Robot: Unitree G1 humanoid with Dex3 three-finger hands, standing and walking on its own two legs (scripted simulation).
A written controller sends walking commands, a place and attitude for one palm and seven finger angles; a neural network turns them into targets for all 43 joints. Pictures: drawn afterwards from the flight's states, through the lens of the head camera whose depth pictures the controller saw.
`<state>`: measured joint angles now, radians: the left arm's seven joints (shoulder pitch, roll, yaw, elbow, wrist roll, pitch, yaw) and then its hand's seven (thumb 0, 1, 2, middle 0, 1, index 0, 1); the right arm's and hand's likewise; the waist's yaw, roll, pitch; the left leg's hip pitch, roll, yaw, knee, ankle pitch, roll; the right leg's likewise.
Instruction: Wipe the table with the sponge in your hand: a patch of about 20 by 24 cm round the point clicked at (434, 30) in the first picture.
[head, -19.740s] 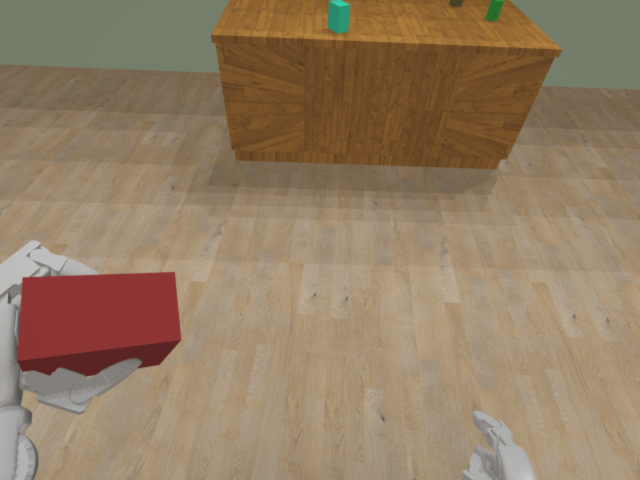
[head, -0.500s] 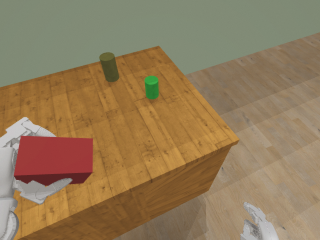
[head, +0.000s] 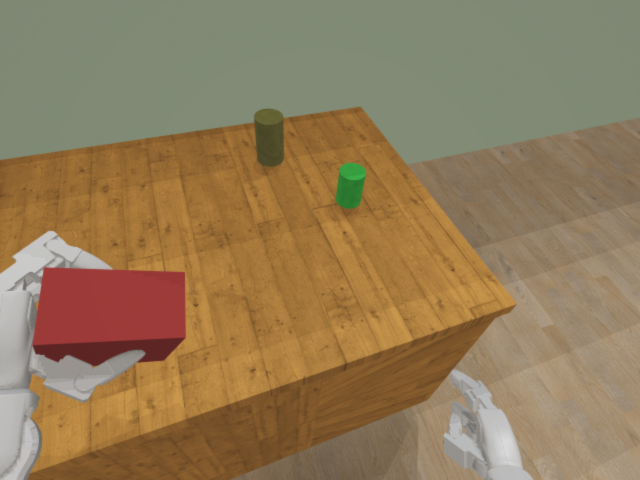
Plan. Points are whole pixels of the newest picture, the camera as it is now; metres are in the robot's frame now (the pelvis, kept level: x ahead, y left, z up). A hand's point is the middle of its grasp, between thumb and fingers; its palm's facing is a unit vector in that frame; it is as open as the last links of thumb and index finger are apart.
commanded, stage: come to a stop and stand still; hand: left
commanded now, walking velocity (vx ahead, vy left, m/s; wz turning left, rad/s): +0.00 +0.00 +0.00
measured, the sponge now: (133, 320) +0.23 +0.22 +0.12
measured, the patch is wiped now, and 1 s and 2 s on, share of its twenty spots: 0.00 0.00 0.00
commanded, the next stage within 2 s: look again from close up in 0.24 s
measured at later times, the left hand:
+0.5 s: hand (97, 315) +0.22 +0.24 +0.15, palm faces +0.34 -0.85 -0.41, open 10.3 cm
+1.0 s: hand (64, 273) +0.24 +0.27 +0.18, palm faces +0.45 -0.78 -0.43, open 10.3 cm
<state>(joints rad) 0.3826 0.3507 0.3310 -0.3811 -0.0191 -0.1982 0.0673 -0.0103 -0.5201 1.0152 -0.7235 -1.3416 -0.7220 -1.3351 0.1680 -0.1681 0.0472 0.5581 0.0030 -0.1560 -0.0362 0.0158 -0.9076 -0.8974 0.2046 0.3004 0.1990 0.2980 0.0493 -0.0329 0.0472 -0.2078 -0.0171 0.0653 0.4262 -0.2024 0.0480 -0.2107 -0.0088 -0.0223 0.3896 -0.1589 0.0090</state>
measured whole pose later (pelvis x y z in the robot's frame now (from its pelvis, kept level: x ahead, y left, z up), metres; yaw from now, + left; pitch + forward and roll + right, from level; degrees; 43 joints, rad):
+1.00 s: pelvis -0.01 -0.02 +0.00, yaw +0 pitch +0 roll -1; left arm 0.21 0.47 0.44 -0.30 -0.03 -0.25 0.07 -0.01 -0.52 1.02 -0.72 -1.34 -0.72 -1.33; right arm 0.20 -0.19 0.01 0.59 0.00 -0.16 -0.03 0.02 -0.91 -0.90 0.20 0.30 0.20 0.30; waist 0.06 -0.02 0.07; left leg -0.27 0.02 0.05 0.48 -0.21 0.02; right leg -0.24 0.03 -0.04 0.39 -0.15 -0.02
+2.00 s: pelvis +0.01 +0.00 +0.00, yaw +1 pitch -1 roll -1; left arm 0.43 0.37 0.36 -0.44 -0.05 -0.23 0.10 -0.01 -0.52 1.02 -0.72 -1.34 -0.72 -1.33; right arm 0.21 -0.20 0.01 0.59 0.01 -0.14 -0.04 0.02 -0.91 -0.90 0.20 0.30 0.20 0.30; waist 0.01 -0.01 0.05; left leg -0.21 -0.01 0.05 0.44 -0.22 0.04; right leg -0.19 0.00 -0.04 0.37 -0.16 0.01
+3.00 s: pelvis +0.02 -0.07 -0.01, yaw +0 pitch +1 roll -1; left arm 0.48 0.38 0.37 -0.52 -0.10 -0.12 0.08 -0.01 -0.52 1.02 -0.72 -1.34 -0.72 -1.33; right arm 0.21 -0.22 -0.03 0.57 0.02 -0.09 -0.05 0.02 -0.91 -0.90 0.20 0.30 0.20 0.30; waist -0.01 -0.01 0.04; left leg -0.27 0.09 0.01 0.55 -0.29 -0.03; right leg -0.25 0.10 -0.08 0.47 -0.23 -0.10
